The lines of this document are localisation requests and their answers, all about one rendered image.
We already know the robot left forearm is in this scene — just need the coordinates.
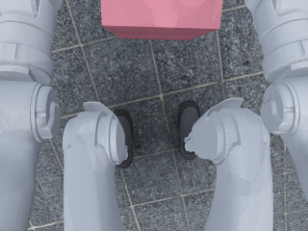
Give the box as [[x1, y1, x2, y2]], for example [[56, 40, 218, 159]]
[[0, 0, 63, 86]]

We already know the robot right foot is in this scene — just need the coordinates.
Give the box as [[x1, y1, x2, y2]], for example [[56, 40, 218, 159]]
[[177, 100, 200, 161]]

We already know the carton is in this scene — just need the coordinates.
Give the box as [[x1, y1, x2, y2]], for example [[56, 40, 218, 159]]
[[100, 0, 223, 40]]

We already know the robot left upper arm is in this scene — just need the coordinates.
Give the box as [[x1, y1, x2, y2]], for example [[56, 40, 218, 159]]
[[0, 80, 62, 231]]

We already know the robot right forearm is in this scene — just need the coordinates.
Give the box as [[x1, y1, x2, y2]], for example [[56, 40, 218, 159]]
[[244, 0, 308, 83]]

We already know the robot right upper arm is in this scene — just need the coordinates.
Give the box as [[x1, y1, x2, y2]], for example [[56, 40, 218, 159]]
[[260, 76, 308, 202]]

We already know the robot right thigh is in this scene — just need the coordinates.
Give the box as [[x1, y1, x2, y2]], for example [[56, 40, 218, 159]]
[[201, 108, 273, 231]]

